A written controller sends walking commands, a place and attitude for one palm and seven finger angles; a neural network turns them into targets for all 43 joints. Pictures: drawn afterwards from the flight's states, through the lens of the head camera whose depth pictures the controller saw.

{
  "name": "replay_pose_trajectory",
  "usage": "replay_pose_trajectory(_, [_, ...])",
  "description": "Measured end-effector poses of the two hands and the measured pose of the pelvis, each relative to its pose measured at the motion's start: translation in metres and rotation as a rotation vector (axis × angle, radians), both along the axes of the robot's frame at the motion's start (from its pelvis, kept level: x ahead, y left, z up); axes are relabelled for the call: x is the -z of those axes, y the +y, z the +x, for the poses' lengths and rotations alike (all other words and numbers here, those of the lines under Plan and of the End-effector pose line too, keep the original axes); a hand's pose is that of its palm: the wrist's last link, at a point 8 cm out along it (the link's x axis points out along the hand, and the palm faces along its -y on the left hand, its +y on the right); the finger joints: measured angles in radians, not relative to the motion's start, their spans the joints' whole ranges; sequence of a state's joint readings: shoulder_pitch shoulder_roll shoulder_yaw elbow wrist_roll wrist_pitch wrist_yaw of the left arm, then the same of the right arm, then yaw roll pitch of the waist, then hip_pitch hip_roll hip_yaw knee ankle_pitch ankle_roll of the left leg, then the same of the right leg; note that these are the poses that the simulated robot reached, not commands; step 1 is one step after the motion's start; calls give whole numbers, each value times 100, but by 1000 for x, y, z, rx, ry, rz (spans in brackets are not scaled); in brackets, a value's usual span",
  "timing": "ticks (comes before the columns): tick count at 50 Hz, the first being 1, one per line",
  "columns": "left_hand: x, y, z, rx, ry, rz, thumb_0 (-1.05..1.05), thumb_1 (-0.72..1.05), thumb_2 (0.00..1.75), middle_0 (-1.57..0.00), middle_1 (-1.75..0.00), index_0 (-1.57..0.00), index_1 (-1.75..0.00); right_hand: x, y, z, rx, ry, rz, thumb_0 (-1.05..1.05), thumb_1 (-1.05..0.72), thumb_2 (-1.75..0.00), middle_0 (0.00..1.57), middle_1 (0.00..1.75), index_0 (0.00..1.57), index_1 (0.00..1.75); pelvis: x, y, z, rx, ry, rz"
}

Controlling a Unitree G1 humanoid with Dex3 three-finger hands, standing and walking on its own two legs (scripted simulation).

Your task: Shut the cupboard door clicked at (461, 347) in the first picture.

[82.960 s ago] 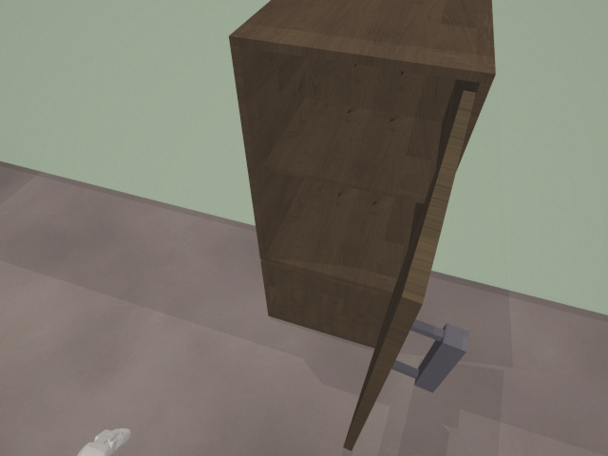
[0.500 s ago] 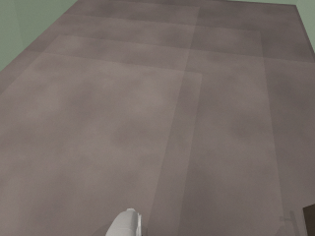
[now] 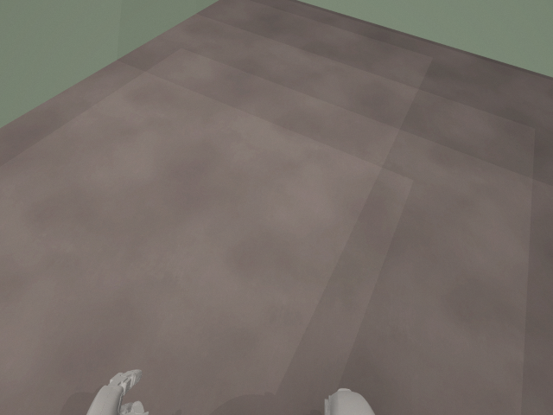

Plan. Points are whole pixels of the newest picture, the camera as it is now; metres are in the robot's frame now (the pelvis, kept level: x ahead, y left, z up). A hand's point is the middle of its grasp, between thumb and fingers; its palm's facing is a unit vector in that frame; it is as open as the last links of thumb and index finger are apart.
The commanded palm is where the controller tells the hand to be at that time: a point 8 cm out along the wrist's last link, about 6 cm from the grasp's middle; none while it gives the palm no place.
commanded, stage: turn to face it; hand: left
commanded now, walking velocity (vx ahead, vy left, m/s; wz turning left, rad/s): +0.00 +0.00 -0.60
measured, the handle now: out of the picture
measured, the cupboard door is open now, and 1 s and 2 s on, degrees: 7 7 7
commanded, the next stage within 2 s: none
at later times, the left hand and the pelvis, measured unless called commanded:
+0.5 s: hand out of the picture +0.13 +0.13 -0.17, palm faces -0.05 -0.97 -0.23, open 7.3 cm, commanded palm none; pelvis +0.07 -0.05 +0.00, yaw -7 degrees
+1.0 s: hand (173, 343) +0.25 +0.18 -0.17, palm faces -0.36 -0.91 -0.22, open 7.4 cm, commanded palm none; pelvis +0.08 +0.01 +0.00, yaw -26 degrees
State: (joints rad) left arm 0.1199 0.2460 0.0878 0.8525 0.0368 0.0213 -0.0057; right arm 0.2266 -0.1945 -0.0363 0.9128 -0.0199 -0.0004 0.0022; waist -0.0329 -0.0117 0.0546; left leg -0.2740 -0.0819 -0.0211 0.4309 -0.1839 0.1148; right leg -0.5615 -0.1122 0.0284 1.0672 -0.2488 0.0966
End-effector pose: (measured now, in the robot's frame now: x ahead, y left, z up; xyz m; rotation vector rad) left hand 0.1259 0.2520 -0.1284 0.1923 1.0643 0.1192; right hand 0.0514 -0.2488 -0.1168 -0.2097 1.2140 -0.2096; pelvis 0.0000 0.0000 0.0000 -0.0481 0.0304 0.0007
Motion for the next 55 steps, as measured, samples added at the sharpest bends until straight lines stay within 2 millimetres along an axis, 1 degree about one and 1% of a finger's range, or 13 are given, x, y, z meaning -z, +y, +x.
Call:
replay_pose_trajectory(3, [-4,-7,18,-8,-18,0,0,91,90,-20,-30,-19,-30,2,-3,-7,10,55,8,0,-90,-89,20,30,20,30,-2,-7,14,-23,6,7])
replay_pose_trajectory(7, [-3,-25,29,-9,5,-2,0,91,90,-20,-30,-19,-30,8,-8,-14,30,118,21,0,-90,-89,20,30,20,30,-2,-19,33,-27,-1,26])
replay_pose_trajectory(12, [7,-61,28,11,85,-11,0,91,90,-20,-30,-19,-30,28,-15,-15,77,163,70,0,-90,-89,20,30,20,30,5,-37,57,22,-26,60])
replay_pose_trajectory(14, [13,-74,23,23,127,-12,0,91,90,-20,-30,-19,-30,39,-19,-12,108,168,94,0,-90,-89,20,30,20,30,10,-43,66,61,-30,56])
replay_pose_trajectory(16, [13,-84,16,27,174,-12,0,92,90,-20,-30,-19,-30,43,-22,-5,130,165,107,0,-90,-89,20,30,20,30,10,-48,70,69,-30,45])
replay_pose_trajectory(21, [8,-81,4,1,236,15,0,94,90,-20,-30,-20,-30,35,-30,20,132,140,108,0,-90,-89,20,30,20,30,3,-54,72,94,-25,51])
replay_pose_trajectory(27, [8,-66,-1,4,274,22,0,92,90,-20,-30,-20,-30,27,-40,57,131,55,68,0,-91,-89,20,30,20,30,2,-45,75,132,-18,45])
replay_pose_trajectory(33, [20,-39,13,45,276,6,0,91,90,-20,-30,-20,-30,12,-33,91,150,-70,2,0,-91,-89,20,30,20,30,7,-20,80,202,-16,39])
replay_pose_trajectory(36, [32,-23,30,77,269,-6,1,91,90,-20,-30,-20,-30,5,-23,96,165,-133,-39,0,-91,-89,20,30,20,30,14,-4,83,240,-20,33])
replay_pose_trajectory(42, [22,-6,81,191,209,-1,1,91,90,-20,-30,-19,-30,-13,-4,69,220,-127,-64,0,-90,-89,20,30,20,30,2,11,84,332,-44,-3])
replay_pose_trajectory(47, [12,-8,119,284,163,18,1,91,90,-20,-30,-19,-30,-12,4,33,315,-84,-55,0,-90,-89,20,30,20,30,-1,15,85,409,-41,-11])
replay_pose_trajectory(51, [7,-26,146,375,147,39,1,91,90,-19,-29,-19,-30,-3,8,-6,413,-37,-33,0,-90,-89,20,30,21,30,0,13,83,469,-38,-5])
replay_pose_trajectory(55, [3,-62,169,481,115,55,1,91,90,-19,-29,-19,-30,12,10,-54,518,24,2,0,-90,-89,20,30,20,30,5,4,80,530,-39,5])
